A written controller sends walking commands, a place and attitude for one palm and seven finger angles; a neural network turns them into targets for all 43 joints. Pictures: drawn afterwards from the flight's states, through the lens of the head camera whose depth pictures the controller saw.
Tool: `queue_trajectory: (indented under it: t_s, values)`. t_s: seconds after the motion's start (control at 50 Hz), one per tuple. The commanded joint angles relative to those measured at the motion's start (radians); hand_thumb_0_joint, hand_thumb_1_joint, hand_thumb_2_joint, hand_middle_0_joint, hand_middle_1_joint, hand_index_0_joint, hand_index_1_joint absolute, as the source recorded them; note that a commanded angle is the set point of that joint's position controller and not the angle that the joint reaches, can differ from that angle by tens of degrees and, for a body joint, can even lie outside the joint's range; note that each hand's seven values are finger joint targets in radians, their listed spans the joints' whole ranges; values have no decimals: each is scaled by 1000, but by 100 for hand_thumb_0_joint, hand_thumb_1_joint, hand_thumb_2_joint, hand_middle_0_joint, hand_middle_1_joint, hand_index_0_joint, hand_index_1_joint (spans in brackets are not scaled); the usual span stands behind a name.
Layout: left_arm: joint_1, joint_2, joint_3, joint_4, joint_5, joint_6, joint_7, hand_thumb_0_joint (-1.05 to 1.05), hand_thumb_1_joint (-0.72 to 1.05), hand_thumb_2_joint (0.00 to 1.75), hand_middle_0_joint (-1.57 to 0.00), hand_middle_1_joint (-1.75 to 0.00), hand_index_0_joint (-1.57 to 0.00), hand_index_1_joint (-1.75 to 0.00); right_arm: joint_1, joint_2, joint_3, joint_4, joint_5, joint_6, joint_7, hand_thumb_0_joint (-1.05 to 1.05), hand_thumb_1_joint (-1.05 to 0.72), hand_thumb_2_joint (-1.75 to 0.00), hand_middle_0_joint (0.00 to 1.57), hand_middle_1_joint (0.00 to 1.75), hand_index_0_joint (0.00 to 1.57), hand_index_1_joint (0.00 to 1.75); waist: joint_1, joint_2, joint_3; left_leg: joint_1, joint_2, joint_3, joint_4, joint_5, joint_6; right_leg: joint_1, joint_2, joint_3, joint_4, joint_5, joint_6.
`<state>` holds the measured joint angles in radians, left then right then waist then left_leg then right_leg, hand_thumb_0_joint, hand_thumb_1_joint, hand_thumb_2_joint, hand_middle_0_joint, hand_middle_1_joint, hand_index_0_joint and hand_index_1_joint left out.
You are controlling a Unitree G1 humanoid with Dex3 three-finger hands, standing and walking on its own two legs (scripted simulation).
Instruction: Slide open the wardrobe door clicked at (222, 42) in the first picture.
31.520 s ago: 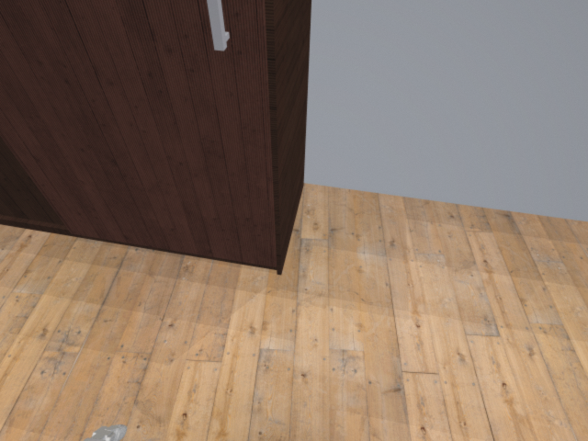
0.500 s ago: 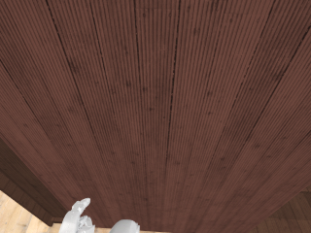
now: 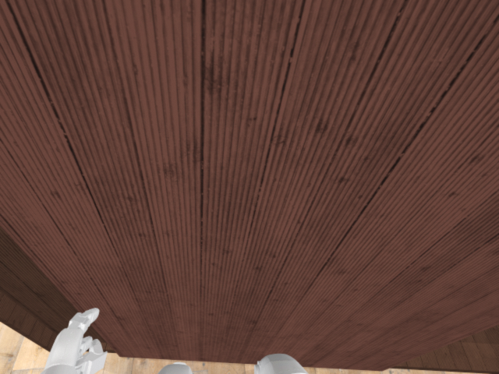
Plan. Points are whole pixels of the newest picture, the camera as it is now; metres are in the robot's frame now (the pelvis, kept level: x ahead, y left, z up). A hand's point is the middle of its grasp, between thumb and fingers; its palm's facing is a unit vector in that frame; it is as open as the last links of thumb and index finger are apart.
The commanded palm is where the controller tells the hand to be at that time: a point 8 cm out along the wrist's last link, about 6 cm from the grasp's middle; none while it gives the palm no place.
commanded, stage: stop walking and hold the door there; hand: right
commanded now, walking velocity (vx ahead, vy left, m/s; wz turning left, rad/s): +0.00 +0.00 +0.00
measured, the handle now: out of the picture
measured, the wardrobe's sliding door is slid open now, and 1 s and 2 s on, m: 0.68 0.68 0.68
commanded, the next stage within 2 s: none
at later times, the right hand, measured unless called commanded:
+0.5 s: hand out of the picture +0.19 -0.44 +0.23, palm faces +0.78 +0.47 -0.41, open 7.2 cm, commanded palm +0.13 -0.44 +0.15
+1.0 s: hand out of the picture +0.19 -0.44 +0.22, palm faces +0.48 +0.87 -0.07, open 7.0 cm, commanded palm +0.15 -0.45 +0.15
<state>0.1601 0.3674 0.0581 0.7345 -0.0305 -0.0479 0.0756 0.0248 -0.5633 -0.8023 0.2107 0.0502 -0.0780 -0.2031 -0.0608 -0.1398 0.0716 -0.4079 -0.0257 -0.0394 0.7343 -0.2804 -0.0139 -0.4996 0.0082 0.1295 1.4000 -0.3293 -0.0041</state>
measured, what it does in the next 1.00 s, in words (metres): steps to the right: right foot, then left foot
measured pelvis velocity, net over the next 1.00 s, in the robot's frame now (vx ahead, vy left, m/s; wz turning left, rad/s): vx -0.14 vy -0.19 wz -0.11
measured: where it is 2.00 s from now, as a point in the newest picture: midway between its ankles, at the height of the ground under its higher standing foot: outside the picture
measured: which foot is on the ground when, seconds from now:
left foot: down 0.00-0.18, up 0.20-0.36, down 0.38-0.78, up 0.80-1.00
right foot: up 0.00-0.12, down 0.14-0.40, up 0.42-0.76, down 0.78-1.00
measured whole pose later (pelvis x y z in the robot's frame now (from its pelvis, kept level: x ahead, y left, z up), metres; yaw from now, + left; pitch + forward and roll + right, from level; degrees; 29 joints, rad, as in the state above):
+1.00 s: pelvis -0.14 -0.19 +0.02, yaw -6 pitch +1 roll -3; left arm 0.16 0.09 -0.03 0.64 -0.05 0.00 0.03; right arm -0.29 -0.25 -0.24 0.04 0.09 -0.15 -0.18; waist -0.03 0.01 0.06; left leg -0.34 0.01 0.18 0.86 -0.42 0.01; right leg -0.25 -0.07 -0.13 0.49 -0.25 0.05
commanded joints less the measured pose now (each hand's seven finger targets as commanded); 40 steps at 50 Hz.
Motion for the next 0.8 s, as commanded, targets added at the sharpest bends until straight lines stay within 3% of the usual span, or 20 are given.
queue_trajectory:
  t_s: [0.0, 0.06, 0.1, 0.14, 0.18, 0.2, 0.24, 0.32, 0.36, 0.4, 0.44, 0.46, 0.5, 0.56, 0.64, 0.68, 0.72, 0.74, 0.76, 0.78]
  values:
    - [-23, 82, 37, -159, -6, -26, -24, 0, 90, 90, -20, -30, -20, -30, -30, -395, -47, -46, -25, -93, 40, 0, -90, -90, 45, 140, 45, 140, 72, 356, -123, -40, 255, -283, -461, -14, 194, 124, -40, 16, -236, -25, -10]
    - [-50, 73, 40, -159, -5, -40, -3, 0, 90, 90, -20, -30, -20, -30, 49, -386, -53, -74, -32, -115, 27, 0, -90, -90, 45, 140, 45, 140, 36, 254, -145, 142, 187, -179, -359, 281, 141, 229, -24, -48, -811, -69, -45]
    - [-48, 53, 38, -160, -2, -67, 7, 0, 90, 90, -20, -30, -20, -30, 80, -297, 10, -82, -41, -129, 22, 0, -90, -90, 45, 140, 45, 140, 56, 109, -168, 239, 110, -139, -229, 365, 95, 317, -23, -83, -1152, 237, -37]
    - [-36, 51, 52, -188, -9, -82, 7, 0, 90, 90, -20, -30, -20, -30, 62, -249, 88, -171, -42, -144, 26, 0, -90, -90, 45, 140, 45, 140, 62, -49, -201, 132, 60, -94, -99, 227, 54, 448, -147, 21, -1110, 523, -52]
    - [-71, 19, 39, -197, -14, -75, -2, 0, 90, 90, -20, -30, -20, -30, 160, -143, 177, -78, -32, -112, 40, 0, -90, -90, 45, 140, 45, 140, 87, -216, -156, 76, 32, 2, 165, -42, 24, 390, -238, 97, -1160, 611, -107]
    - [-79, 19, 41, -185, -8, -77, 1, 0, 90, 90, -20, -30, -20, -30, 149, -252, 100, -62, -39, -116, 27, 0, -90, -90, 45, 140, 45, 140, 75, -215, -137, 134, 42, -27, 270, -76, 18, 254, -246, 108, -1180, 524, -147]
    - [-48, 13, 31, -169, -23, -82, -5, 0, 90, 90, -20, -30, -20, -30, 127, -189, 168, -100, -40, -131, 33, 0, -90, -90, 45, 140, 45, 140, 73, -80, -63, 100, 71, -2, 210, -89, 21, 200, -208, 22, -1136, 448, -180]
    - [14, 40, 27, -167, -26, -97, 5, 0, 90, 90, -20, -30, -20, -30, 121, -151, 231, -76, -49, -128, 48, 0, -90, -90, 45, 140, 45, 140, 47, 43, -54, 181, 143, 73, -352, 156, 11, 271, -163, 20, -938, 215, -99]
    - [24, 44, 29, -157, -20, -103, 8, 0, 90, 90, -20, -30, -20, -30, 68, -216, 208, -11, -46, -112, 47, 0, -90, -90, 45, 140, 45, 140, 69, 190, -80, 312, 273, 2, -454, 414, 67, 172, -78, 5, -705, 9, -30]
    - [-16, 72, 38, -187, -26, -102, -5, 0, 90, 90, -20, -30, -20, -30, -18, -256, 167, 39, -30, -129, 46, 0, -90, -90, 45, 140, 45, 140, 63, 406, -90, 211, 535, -319, -501, 427, 223, 28, 16, 15, -180, -140, 28]
    - [-40, 75, 43, -185, -28, -95, -14, 0, 90, 90, -20, -30, -20, -30, -123, -130, 272, -41, -7, -138, 50, 0, -90, -90, 45, 140, 45, 140, 80, 466, -65, 78, 532, -293, -474, 339, 239, 38, -21, 111, 77, -52, 40]
    - [-52, 61, 24, -170, -30, -91, -14, 0, 90, 90, -20, -30, -20, -30, -157, -181, 229, -26, -2, -149, 48, 0, -90, -90, 45, 140, 45, 140, 88, 384, -70, 56, 536, -242, -458, 257, 228, 32, -39, 120, 137, -78, 41]
    - [-31, 31, 2, -153, -10, -63, -22, 0, 90, 90, -20, -30, -20, -30, -54, -212, 177, 81, -19, -149, 47, 0, -90, -90, 45, 140, 45, 140, 96, 303, -39, 31, 466, -95, -420, 192, 163, 29, -59, 38, 19, -48, 44]
    - [-57, 38, 13, -142, 3, -71, -12, 0, 90, 90, -20, -30, -20, -30, -81, -262, 146, 24, -23, -177, 39, 0, -90, -90, 45, 140, 45, 140, 63, 310, 3, 134, 446, -40, -406, 294, 119, 39, -66, -88, -297, -95, 32]
    - [-61, -15, 29, -172, 9, -111, 1, 0, 90, 90, -20, -30, -20, -30, -139, -115, 256, -137, -8, -161, 28, 0, -90, -90, 45, 140, 45, 140, 34, 509, -125, 274, 466, -83, -350, 515, 117, 138, -58, -206, -697, -159, 34]
    - [-61, -33, 26, -180, 1, -100, 8, 0, 90, 90, -20, -30, -20, -30, -194, -48, 325, -210, -2, -136, 23, 0, -90, -90, 45, 140, 45, 140, 51, 549, -200, 331, 453, -40, -265, 537, 89, 216, -36, -263, -900, -69, 38]
    - [-74, -35, 41, -185, -12, -84, 18, 0, 90, 90, -20, -30, -20, -30, -243, 5, 394, -297, -1, -125, 26, 0, -90, -90, 45, 140, 45, 140, 79, 434, -273, 305, 374, 61, -131, 476, 38, 394, -36, -321, -1079, 163, 47]
    - [-87, -30, 50, -191, -20, -84, 24, 0, 90, 90, -20, -30, -20, -30, -279, 54, 456, -363, 2, -129, 31, 0, -90, -90, 45, 140, 45, 140, 85, 276, -288, 280, 307, 125, -34, 420, 53, 440, -75, -341, -1125, 260, 47]
    - [-99, 1, 65, -204, -31, -96, 23, 0, 90, 90, -20, -30, -20, -30, -322, 106, 535, -455, 12, -139, 36, 0, -90, -90, 45, 140, 45, 140, 96, 36, -265, 149, 221, 182, 101, 152, 59, 536, -171, -270, -1156, 422, 26]
    - [-64, 6, 69, -223, -31, -93, 15, 0, 90, 90, -20, -30, -20, -30, -328, 218, 651, -479, 2, -145, 60, 0, -90, -90, 45, 140, 45, 140, 99, -81, -237, -38, 143, 188, 286, -126, 49, 584, -261, -206, -1121, 604, -18]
